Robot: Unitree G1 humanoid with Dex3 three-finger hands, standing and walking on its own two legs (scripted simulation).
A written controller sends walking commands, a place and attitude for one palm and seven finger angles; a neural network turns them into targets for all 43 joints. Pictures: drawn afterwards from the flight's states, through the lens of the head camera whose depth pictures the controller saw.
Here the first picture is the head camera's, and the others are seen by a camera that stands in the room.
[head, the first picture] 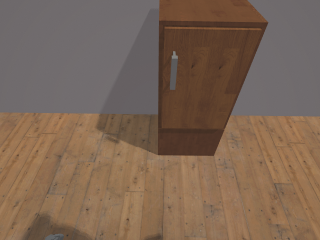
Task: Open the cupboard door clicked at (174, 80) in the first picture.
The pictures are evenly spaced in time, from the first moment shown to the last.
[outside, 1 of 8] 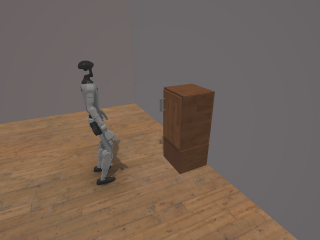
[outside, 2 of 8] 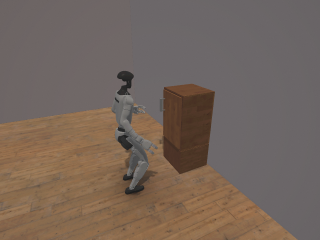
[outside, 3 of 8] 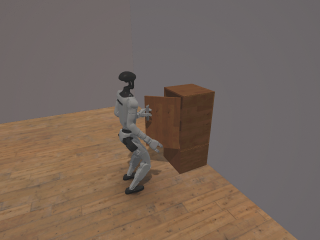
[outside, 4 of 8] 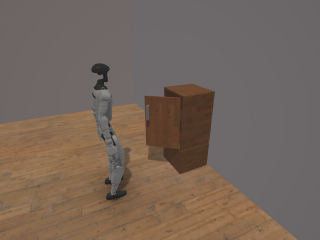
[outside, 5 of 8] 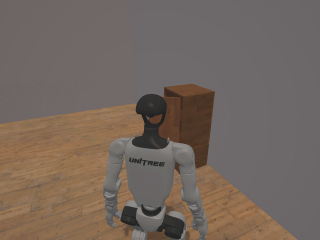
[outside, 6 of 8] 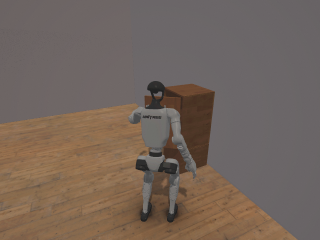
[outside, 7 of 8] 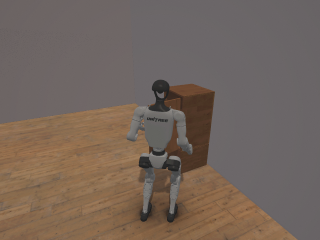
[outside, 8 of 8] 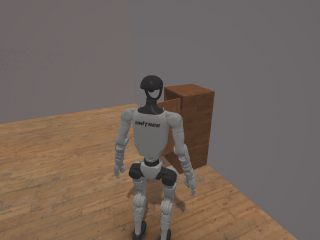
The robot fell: no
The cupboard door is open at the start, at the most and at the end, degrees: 0 100 99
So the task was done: yes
